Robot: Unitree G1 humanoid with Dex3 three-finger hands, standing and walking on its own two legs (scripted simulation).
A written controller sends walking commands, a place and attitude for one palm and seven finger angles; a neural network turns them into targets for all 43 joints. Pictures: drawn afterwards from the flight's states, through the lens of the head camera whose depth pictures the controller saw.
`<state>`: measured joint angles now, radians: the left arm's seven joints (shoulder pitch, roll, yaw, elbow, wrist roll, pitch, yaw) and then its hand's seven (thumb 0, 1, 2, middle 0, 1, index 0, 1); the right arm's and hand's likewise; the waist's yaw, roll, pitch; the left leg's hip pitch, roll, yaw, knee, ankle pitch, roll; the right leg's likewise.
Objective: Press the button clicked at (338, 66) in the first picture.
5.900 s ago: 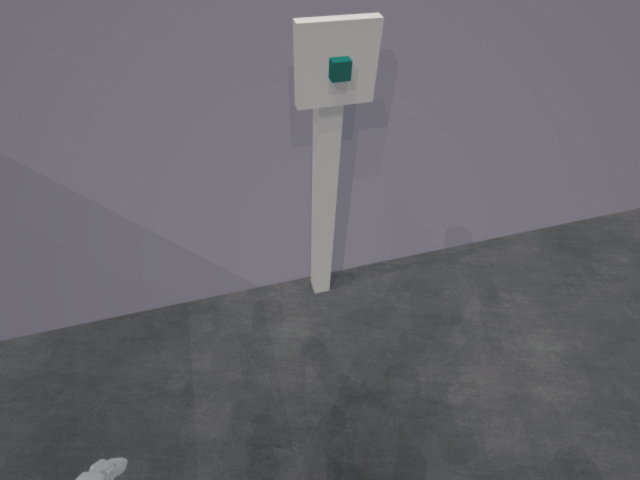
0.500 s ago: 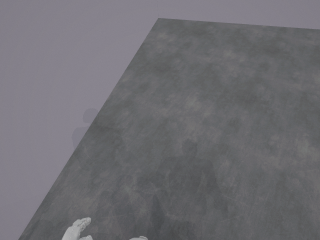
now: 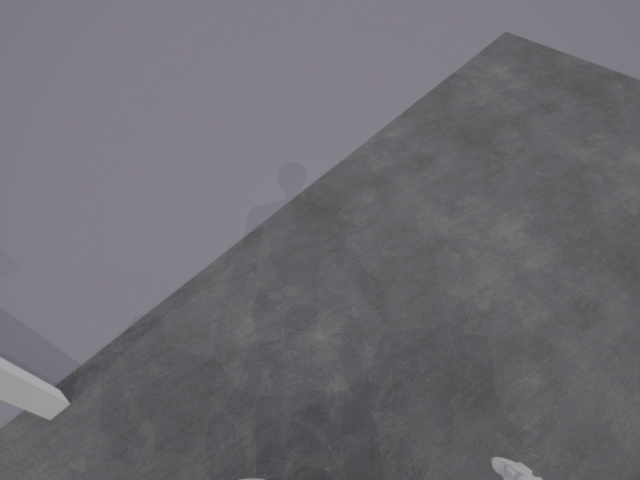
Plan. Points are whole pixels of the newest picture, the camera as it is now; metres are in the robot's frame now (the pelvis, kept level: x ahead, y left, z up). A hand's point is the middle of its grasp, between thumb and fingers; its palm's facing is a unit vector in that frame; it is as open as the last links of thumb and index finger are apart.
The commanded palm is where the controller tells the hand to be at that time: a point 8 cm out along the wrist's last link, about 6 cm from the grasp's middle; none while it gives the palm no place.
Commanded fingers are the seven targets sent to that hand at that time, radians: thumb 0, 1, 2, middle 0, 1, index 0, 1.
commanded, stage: turn to face it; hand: left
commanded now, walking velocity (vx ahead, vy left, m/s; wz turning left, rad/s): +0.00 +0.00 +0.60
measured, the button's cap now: out of the picture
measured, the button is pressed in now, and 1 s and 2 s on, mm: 0 0 0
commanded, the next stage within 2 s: take the last steps up to it in 1.52 s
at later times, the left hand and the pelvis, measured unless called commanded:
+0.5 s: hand out of the picture +0.09 +0.22 -0.13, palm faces +0.27 -0.92 -0.29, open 7.4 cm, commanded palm none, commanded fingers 0.00 0.90 0.90 -0.20 -0.30 -0.20 -0.30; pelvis -0.01 -0.02 +0.00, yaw +16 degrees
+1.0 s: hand out of the picture -0.14 +0.17 -0.17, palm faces +0.61 -0.75 -0.26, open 7.4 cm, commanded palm none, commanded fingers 0.00 0.90 0.90 -0.20 -0.30 -0.20 -0.30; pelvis -0.04 -0.01 +0.00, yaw +36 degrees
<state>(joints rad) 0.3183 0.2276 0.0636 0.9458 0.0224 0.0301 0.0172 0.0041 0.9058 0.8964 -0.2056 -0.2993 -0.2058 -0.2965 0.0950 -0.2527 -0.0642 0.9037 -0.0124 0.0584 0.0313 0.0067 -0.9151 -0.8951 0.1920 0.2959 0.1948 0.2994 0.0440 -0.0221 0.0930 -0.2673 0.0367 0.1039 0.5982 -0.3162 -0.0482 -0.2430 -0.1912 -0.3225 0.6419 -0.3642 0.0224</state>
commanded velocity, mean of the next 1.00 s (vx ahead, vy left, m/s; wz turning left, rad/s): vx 0.00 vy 0.00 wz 0.59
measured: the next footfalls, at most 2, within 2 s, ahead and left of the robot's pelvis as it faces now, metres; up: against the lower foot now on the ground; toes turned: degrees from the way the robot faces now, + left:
right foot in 0.50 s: +0.06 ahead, -0.12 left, +0.00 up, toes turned +15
left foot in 1.00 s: -0.07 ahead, +0.10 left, +0.00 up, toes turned +42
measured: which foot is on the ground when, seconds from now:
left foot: down 0.00-0.50, up 0.52-0.98, down 1.00-1.00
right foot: down 0.00-0.00, up 0.02-0.48, down 0.50-1.00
